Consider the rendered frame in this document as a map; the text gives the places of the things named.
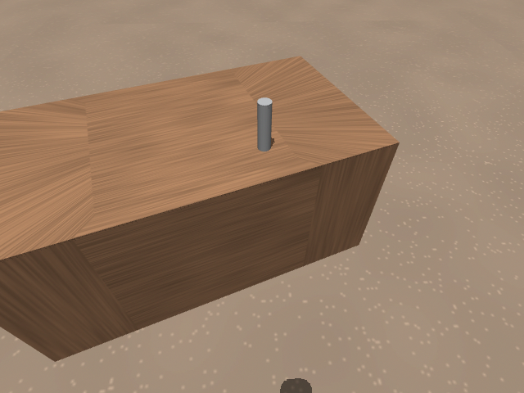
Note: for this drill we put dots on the can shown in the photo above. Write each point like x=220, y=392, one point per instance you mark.
x=264, y=123

